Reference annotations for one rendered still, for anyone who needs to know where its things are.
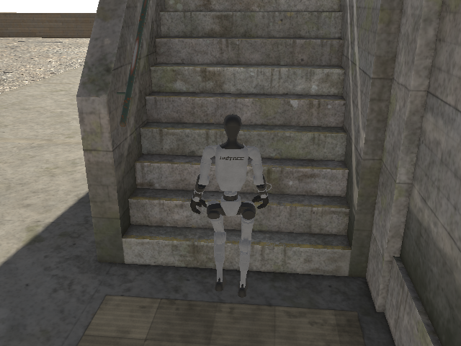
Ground stairs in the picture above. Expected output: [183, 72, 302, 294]
[122, 0, 352, 276]

